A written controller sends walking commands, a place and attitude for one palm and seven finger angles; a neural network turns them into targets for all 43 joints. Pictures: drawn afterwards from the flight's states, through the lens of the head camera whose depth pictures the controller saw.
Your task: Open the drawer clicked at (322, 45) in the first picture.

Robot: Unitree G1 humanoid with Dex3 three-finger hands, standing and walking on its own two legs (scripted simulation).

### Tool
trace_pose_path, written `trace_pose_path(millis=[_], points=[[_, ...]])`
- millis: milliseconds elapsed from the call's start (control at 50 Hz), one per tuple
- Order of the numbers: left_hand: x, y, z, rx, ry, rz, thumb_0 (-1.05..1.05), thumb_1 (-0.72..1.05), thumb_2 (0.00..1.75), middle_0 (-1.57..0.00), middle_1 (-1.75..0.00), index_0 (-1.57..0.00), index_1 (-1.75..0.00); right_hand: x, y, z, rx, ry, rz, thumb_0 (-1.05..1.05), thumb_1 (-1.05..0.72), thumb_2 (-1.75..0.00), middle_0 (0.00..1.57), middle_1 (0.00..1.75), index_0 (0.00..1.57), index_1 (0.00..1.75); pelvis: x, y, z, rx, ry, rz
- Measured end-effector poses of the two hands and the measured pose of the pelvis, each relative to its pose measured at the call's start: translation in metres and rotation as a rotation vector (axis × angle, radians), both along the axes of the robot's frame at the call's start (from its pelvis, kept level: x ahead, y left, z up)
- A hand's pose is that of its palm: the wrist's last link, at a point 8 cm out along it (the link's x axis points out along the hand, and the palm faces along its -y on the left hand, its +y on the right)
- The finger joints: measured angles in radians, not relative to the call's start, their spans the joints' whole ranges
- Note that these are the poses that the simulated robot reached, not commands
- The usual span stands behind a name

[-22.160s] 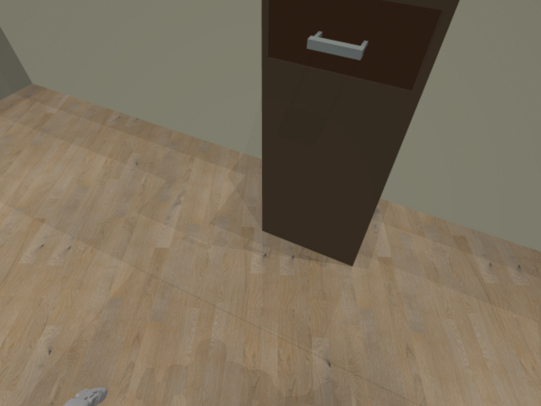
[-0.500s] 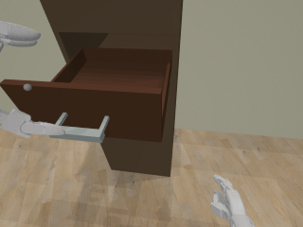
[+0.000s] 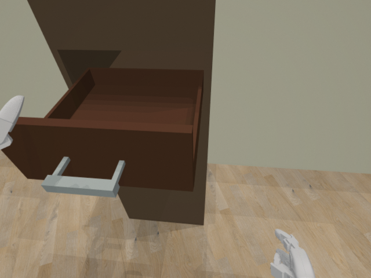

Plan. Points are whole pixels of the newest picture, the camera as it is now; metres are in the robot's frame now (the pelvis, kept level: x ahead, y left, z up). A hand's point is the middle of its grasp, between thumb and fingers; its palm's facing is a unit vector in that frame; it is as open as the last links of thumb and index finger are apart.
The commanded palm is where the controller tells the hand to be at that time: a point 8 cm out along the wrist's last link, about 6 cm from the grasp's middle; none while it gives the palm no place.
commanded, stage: draw the hand back to the body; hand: left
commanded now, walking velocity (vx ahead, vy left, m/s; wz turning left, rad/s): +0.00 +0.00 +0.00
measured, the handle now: (86, 175) +0.25 +0.22 +0.14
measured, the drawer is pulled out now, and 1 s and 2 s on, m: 0.30 0.30 0.30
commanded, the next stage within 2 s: step back with the hand held close in 0.34 s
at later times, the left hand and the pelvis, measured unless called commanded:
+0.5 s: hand out of the picture +0.18 +0.24 +0.32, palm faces +0.62 -0.73 -0.28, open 7.5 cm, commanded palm +0.12 +0.27 +0.32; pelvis -0.01 -0.01 +0.00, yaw +1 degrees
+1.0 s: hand out of the picture +0.10 +0.25 +0.32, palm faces +0.66 -0.66 -0.34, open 7.4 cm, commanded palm +0.04 +0.30 +0.32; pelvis -0.09 +0.01 -0.02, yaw +1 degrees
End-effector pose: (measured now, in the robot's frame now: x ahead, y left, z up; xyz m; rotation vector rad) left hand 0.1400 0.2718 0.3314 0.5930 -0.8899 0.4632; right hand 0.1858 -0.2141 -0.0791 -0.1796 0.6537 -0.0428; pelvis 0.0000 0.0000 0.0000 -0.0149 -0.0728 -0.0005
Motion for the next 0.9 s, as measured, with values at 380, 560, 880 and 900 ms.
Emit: trace_pose_path(millis=[380, 560, 880, 900], points=[[-0.011, 0.002, -0.006, -0.063, 0.009, 0.042, 0.01, 0.84, 0.88, -0.21, -0.32, -0.21, -0.33, 0.010, 0.012, 0.003, 0.012, -0.011, 0.055, 0.02, -0.90, -0.90, 0.21, 0.30, 0.20, 0.30, -0.002, -0.006, -0.001, 0.000, -0.010, 0.014], [-0.009, -0.001, -0.009, 0.028, 0.040, 0.034, 0.01, 0.88, 0.89, -0.20, -0.30, -0.21, -0.31, -0.012, -0.004, 0.002, -0.008, 0.025, -0.003, 0.02, -0.90, -0.90, 0.21, 0.30, 0.20, 0.30, -0.011, -0.005, -0.002, -0.013, 0.048, 0.020], [-0.052, 0.009, -0.006, 0.214, -0.011, 0.032, 0.01, 0.88, 0.90, -0.21, -0.30, -0.22, -0.31, -0.089, -0.014, -0.008, -0.069, 0.082, -0.110, 0.01, -0.90, -0.90, 0.20, 0.30, 0.20, 0.30, -0.062, 0.014, -0.014, 0.004, 0.088, 0.000], [-0.057, 0.010, -0.006, 0.210, -0.025, 0.037, 0.01, 0.88, 0.90, -0.21, -0.30, -0.22, -0.31, -0.094, -0.012, -0.009, -0.066, 0.081, -0.106, 0.01, -0.90, -0.90, 0.20, 0.30, 0.20, 0.30, -0.066, 0.014, -0.015, 0.004, 0.086, 0.001]])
